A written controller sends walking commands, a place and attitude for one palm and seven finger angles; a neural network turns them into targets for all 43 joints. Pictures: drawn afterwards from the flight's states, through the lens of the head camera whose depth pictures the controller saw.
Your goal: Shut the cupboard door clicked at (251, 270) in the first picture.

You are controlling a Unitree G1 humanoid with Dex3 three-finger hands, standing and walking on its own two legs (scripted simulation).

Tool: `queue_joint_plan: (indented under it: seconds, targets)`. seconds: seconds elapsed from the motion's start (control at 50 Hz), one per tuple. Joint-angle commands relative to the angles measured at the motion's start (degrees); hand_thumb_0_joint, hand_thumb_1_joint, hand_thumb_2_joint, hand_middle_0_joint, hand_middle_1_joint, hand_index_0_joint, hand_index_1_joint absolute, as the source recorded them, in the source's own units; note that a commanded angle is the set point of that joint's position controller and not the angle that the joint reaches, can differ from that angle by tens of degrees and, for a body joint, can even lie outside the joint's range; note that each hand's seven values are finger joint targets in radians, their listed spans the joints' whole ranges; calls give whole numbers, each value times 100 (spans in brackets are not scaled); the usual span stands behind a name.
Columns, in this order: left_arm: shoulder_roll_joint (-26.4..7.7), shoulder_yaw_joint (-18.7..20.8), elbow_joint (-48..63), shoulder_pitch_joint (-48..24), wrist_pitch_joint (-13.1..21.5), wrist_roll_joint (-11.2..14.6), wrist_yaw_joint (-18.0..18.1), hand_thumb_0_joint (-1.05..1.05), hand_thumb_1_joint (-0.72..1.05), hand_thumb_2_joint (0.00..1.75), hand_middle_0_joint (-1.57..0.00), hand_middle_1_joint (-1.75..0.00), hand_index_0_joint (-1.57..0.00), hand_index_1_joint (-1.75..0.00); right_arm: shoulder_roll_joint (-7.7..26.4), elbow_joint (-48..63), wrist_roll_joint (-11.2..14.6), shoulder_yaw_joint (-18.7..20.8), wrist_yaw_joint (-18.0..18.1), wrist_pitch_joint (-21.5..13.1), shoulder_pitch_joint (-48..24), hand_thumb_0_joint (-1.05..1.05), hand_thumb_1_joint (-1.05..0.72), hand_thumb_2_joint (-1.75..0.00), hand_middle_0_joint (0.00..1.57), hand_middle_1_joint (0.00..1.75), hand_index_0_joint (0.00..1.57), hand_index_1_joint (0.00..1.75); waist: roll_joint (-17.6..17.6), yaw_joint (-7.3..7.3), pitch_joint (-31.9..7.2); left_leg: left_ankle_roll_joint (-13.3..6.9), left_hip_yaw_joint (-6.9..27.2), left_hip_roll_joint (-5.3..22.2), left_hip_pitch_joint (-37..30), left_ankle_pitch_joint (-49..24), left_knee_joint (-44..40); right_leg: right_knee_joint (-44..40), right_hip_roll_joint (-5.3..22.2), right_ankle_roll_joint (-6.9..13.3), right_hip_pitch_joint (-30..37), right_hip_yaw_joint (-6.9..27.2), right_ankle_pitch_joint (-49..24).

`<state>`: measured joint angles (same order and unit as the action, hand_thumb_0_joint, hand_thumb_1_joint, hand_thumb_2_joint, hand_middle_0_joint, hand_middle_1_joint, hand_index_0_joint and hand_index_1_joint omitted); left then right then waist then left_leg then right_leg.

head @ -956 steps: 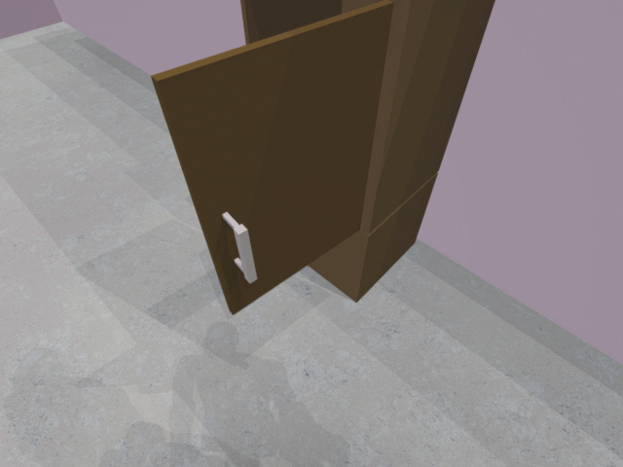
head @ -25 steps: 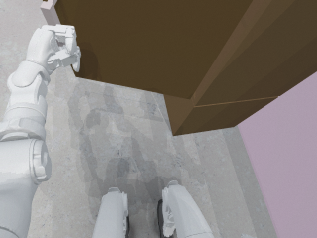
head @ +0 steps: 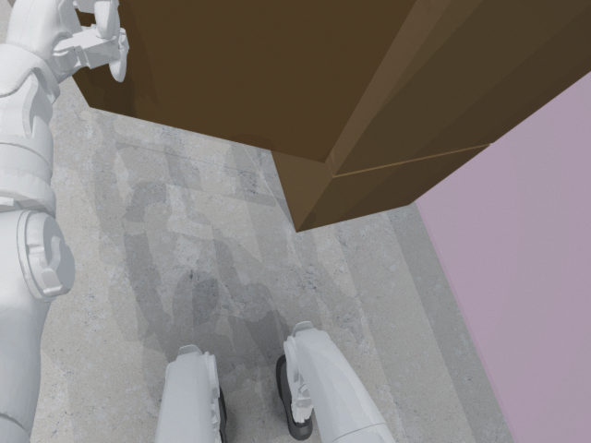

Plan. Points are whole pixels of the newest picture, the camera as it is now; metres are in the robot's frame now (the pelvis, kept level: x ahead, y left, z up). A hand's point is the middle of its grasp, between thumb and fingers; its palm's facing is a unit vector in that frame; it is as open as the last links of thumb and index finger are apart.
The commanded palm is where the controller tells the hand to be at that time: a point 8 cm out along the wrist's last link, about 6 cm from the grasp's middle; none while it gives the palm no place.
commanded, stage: push the door shut along its arc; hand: left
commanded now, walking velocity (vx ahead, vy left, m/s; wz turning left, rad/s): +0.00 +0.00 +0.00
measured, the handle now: out of the picture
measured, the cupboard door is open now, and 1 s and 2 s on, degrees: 64 62 62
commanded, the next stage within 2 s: pull the fist back off the door in 0.16 s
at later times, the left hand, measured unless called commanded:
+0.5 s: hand (135, 28) +0.60 +0.11 +0.06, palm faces +0.06 -1.00 -0.03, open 3.0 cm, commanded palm +0.57 +0.13 +0.07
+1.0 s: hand (131, 88) +0.52 +0.12 +0.07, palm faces +0.03 -1.00 -0.02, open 3.1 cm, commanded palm +0.49 +0.15 +0.07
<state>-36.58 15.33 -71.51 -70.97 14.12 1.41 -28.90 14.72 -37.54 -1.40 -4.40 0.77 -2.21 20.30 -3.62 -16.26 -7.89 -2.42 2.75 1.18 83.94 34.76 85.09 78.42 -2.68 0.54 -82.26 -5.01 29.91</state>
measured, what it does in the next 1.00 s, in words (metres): stands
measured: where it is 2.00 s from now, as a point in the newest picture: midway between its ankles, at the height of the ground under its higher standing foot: (256, 426)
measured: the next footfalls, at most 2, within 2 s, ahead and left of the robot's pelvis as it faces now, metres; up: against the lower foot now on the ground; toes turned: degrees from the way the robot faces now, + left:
none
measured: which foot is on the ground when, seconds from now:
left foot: down 0.00-1.00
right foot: down 0.00-1.00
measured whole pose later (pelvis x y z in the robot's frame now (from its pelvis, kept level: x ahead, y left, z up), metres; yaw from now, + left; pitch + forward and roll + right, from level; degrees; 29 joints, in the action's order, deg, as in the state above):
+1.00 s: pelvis +0.01 -0.01 +0.03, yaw +2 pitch +29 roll -3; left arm -17.5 16.0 -62.9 -49.6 30.0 1.9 -1.9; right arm 14.9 -35.8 -3.0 0.6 -4.2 2.7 19.7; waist -2.5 -10.6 -9.3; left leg -1.1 1.2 0.3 71.9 33.2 76.5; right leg 73.2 -1.9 1.5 -72.0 -3.2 30.0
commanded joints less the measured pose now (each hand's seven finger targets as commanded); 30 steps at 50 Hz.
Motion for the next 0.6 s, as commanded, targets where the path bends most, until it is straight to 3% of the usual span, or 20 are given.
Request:
queue_joint_plan:
  seconds: [0.0, 0.02, 0.06, 0.08, 0.12, 0.2, 0.24, 0.26, 0.28, 0.3, 0.34, 0.38, 0.42, 0.44, 0.46, 0.48, 0.56, 0.58]
  targets:
    - [-1281, 362, 1143, -3055, 286, 124, 17, 0, 90, 90, -130, -150, -130, -150, 1261, 166, 17, 425, 134, -111, 1293, 0, -90, -90, 20, 30, 20, 30, -1210, -245, -3650, -22, 459, 48, -3151, -2732, -786, -811, -124, 208, 1304, 171, -1561]
    - [-1272, 330, 1114, -3118, 269, 110, 9, 0, 90, 90, -130, -150, -130, -150, 1253, 162, 11, 423, 135, -127, 1289, 0, -90, -90, 20, 30, 20, 30, -1183, -301, -3578, -42, 416, 50, -3028, -2675, -750, -827, -132, 195, 1340, 197, -1574]
    - [-1393, 367, 1062, -3140, 278, 50, -10, 0, 90, 90, -130, -150, -130, -150, 1244, 175, 2, 400, 128, -136, 1317, 0, -90, -90, 20, 30, 20, 30, -1302, -291, -3568, -46, 380, 42, -2947, -2709, -707, -762, -140, 214, 1335, 202, -1627]
    - [-1469, 396, 949, -3070, 249, 0, -15, 0, 90, 90, -130, -150, -130, -150, 1261, 175, 5, 397, 132, -120, 1323, 0, -90, -90, 20, 30, 20, 30, -1200, -287, -3561, -42, 389, 53, -2880, -2707, -682, -745, -140, 202, 1360, 193, -1638]
    - [-1373, 277, 856, -3138, 177, -47, -31, 0, 90, 90, -130, -150, -130, -150, 1259, 185, 0, 397, 125, -112, 1343, 0, -90, -90, 20, 30, 20, 30, -1224, -349, -3426, -57, 348, 51, -2756, -2613, -654, -764, -145, 191, 1316, 199, -1597]
    - [-1177, 109, 985, -3376, 91, -64, -82, 0, 90, 90, -130, -150, -130, -150, 1275, 137, -16, 437, 121, -121, 1416, 0, -90, -90, 20, 30, 20, 30, -1360, -428, -3671, -53, 408, 73, -3065, -2830, -590, -705, -162, 197, 1109, 145, -1686]
    - [-1002, -48, 954, -3632, -1, -72, -97, 0, 90, 90, -130, -150, -130, -150, 1273, 59, -15, 451, 135, -139, 1457, 0, -90, -90, 20, 30, 20, 30, -1379, -552, -3548, -70, 407, 81, -3061, -2770, -559, -730, -177, 189, 980, 133, -1648]
    - [-1272, 1246, 1009, -3379, -54, 346, 975, 0, 90, 90, -130, -150, -130, -150, 1182, 297, -164, 353, 54, -142, 1821, 0, -90, -90, 20, 30, 20, 30, -1556, -178, -3508, -27, 541, 157, -3017, -2951, -719, -707, -119, 210, 1002, 96, -1722]
    - [-927, 941, 1061, -3169, -69, 240, 1450, 0, 90, 90, -130, -150, -130, -150, 1145, 335, -189, 357, -59, -102, 1784, 0, -90, -90, 20, 30, 20, 30, -1531, -183, -3799, 41, 565, 202, -3141, -3070, -800, -698, -103, 165, 1068, 94, -1708]
    - [-552, 988, 1084, -2999, -43, 282, 1853, 0, 90, 90, -130, -150, -130, -150, 1097, 326, -250, 416, -150, -52, 1826, 0, -90, -90, 20, 30, 20, 30, -1234, -188, -3785, 64, 557, 195, -3113, -3117, -821, -733, -89, 135, 1185, 77, -1788]
    - [-256, 983, 1641, -2941, 259, 129, 2660, 0, 90, 90, -130, -150, -130, -150, 1032, 377, -351, 476, -318, 1, 1846, 0, -90, -90, 20, 30, 20, 30, -1360, -60, -3932, 107, 482, 171, -3175, -3123, -888, -796, -68, 98, 1378, 128, -1840]
    - [-73, 591, 1918, -2926, 693, -446, 3218, 0, 90, 90, -130, -150, -130, -150, 1009, 281, -430, 549, -509, 44, 1864, 0, -90, -90, 20, 30, 20, 30, -1693, -70, -4123, 187, 523, 174, -3588, -3304, -916, -769, -51, 109, 1260, 122, -1828]
    - [-13, 392, 1741, -2897, 858, -703, 3299, 0, 90, 90, -130, -150, -130, -150, 1037, 202, -418, 608, -592, 157, 1871, 0, -90, -90, 20, 30, 20, 30, -1449, -194, -4043, 161, 477, 141, -3543, -3080, -994, -902, -55, 99, 1498, 160, -1814]
    - [-204, 520, 1688, -2877, 899, -698, 3244, 0, 90, 90, -130, -150, -130, -150, 1049, 210, -397, 608, -591, 203, 1876, 0, -90, -90, 20, 30, 20, 30, -1315, -180, -4037, 119, 387, 105, -3316, -2908, -1030, -976, -59, 89, 1844, 224, -1887]
    - [-421, 643, 1789, -2921, 963, -662, 3147, 0, 90, 90, -130, -150, -130, -150, 1075, 231, -381, 596, -574, 237, 1869, 0, -90, -90, 20, 30, 20, 30, -1330, -149, -4148, 101, 364, 83, -3288, -2905, -1061, -987, -61, 102, 2054, 269, -2019]
    - [-378, 602, 1782, -2887, 997, -612, 3050, 0, 90, 90, -130, -150, -130, -150, 1057, 277, -331, 589, -567, 260, 1784, 0, -90, -90, 20, 30, 20, 30, -1302, -101, -4219, 102, 338, 41, -3214, -2755, -1129, -1028, -56, 97, 2243, 292, -1989]
    - [-411, 823, 1591, -2331, 1180, -323, 2868, 0, 90, 90, -130, -150, -130, -150, 992, 307, -274, 562, -508, 271, 1658, 0, -90, -90, 20, 30, 20, 30, -909, 6, -3798, 49, 197, 1, -2846, -2433, -1308, -1231, -58, 76, 2740, 398, -2027]
    - [-248, 755, 1470, -2033, 1220, -297, 2857, 0, 90, 90, -130, -150, -130, -150, 962, 338, -256, 561, -511, 277, 1598, 0, -90, -90, 20, 30, 20, 30, -897, 56, -3650, 53, 151, -11, -2785, -2400, -1351, -1268, -47, 72, 2760, 398, -2025]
